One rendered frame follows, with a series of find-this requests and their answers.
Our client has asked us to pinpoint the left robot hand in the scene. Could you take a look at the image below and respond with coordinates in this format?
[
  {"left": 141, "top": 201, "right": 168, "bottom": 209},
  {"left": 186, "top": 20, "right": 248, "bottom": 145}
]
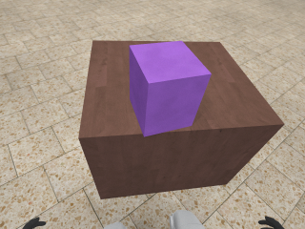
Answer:
[{"left": 22, "top": 217, "right": 46, "bottom": 229}]

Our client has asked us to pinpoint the right robot hand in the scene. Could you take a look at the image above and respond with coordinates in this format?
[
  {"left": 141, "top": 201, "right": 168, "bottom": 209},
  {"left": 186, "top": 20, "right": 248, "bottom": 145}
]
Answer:
[{"left": 258, "top": 216, "right": 284, "bottom": 229}]

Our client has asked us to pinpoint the right robot thigh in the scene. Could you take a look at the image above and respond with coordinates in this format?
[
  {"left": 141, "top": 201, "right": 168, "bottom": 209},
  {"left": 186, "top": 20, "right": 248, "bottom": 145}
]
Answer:
[{"left": 170, "top": 210, "right": 205, "bottom": 229}]

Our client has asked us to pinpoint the carton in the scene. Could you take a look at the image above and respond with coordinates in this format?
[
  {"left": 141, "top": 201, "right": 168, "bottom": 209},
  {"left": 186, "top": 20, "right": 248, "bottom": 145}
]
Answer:
[{"left": 129, "top": 40, "right": 212, "bottom": 137}]

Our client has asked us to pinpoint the pedestal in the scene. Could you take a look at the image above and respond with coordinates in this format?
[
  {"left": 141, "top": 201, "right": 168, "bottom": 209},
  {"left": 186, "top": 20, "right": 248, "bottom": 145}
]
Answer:
[{"left": 78, "top": 40, "right": 285, "bottom": 199}]

